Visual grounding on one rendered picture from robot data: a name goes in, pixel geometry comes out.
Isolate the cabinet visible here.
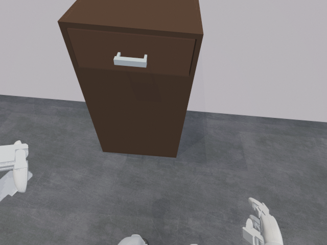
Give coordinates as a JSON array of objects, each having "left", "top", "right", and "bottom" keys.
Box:
[{"left": 58, "top": 0, "right": 203, "bottom": 158}]

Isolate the left robot hand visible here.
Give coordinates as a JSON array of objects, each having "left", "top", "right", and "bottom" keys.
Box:
[{"left": 0, "top": 140, "right": 33, "bottom": 201}]

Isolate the robot left shin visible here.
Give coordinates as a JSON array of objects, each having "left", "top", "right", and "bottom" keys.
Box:
[{"left": 131, "top": 234, "right": 144, "bottom": 241}]

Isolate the drawer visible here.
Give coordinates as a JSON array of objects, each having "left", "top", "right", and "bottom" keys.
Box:
[{"left": 67, "top": 28, "right": 195, "bottom": 76}]

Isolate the handle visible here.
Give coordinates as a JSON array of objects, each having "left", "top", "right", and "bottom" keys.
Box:
[{"left": 114, "top": 52, "right": 147, "bottom": 67}]

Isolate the right robot hand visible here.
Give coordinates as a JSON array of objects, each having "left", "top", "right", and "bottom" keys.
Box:
[{"left": 243, "top": 198, "right": 284, "bottom": 245}]

